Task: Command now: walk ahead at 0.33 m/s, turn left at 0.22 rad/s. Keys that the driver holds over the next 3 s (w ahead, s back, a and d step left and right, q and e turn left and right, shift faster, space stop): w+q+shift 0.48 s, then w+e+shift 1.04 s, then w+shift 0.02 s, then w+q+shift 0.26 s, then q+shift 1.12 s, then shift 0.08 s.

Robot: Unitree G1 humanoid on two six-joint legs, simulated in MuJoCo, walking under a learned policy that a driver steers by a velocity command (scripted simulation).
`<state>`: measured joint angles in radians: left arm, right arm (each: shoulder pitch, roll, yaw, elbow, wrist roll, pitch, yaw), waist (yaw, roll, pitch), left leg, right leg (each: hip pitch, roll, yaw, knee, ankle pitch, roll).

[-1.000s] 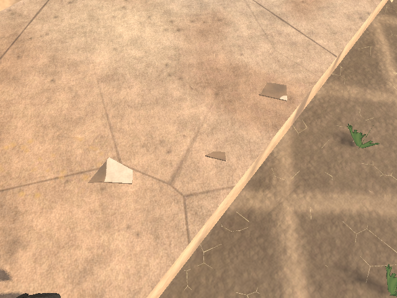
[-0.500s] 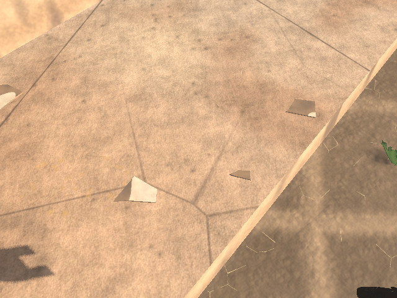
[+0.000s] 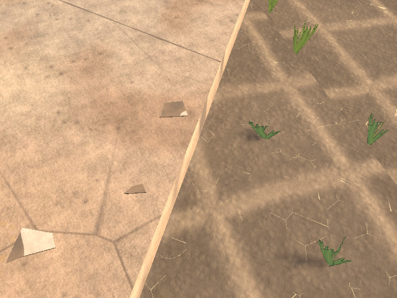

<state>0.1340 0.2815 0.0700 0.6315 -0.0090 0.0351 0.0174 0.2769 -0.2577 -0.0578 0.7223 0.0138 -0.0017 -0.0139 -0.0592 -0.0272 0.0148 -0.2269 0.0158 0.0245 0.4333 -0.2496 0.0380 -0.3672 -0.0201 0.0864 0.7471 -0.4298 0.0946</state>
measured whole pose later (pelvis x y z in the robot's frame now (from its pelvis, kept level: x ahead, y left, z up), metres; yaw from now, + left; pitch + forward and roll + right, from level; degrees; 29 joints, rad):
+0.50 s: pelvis +0.21 +0.06 -0.04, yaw +24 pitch +3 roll -2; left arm 0.47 0.24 0.04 0.88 0.05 -0.05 0.01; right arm 0.09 -0.27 -0.04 0.61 -0.03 0.03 0.04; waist 0.01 0.02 -0.01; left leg -0.56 -0.02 0.10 0.89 -0.39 0.20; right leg 0.15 -0.08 -0.27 0.56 -0.36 0.06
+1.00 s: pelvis +0.58 +0.24 +0.04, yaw +19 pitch +1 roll -5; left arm 0.35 0.29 0.06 0.80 0.02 0.01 0.02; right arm 0.17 -0.20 0.00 0.64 -0.06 -0.09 0.03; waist 0.08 0.02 -0.06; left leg -0.44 -0.09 0.06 1.78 -0.02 -0.02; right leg -0.63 0.28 -0.18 1.13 -0.56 -0.23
